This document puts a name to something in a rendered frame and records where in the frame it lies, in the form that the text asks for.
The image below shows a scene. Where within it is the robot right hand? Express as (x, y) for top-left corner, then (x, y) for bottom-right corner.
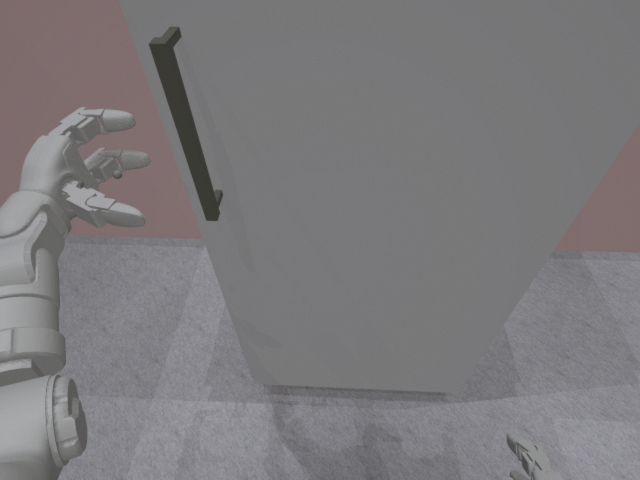
(505, 433), (563, 480)

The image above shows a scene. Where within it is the robot left hand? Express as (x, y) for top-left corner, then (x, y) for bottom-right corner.
(18, 107), (151, 228)

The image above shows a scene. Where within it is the left robot upper arm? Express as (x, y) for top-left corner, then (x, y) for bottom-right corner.
(0, 374), (87, 480)

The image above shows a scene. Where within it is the handle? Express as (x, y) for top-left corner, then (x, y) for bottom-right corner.
(149, 27), (223, 221)

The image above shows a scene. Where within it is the left robot forearm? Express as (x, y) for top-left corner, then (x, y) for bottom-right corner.
(0, 191), (72, 387)

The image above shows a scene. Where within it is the fridge door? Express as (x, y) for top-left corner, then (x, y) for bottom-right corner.
(119, 0), (640, 393)

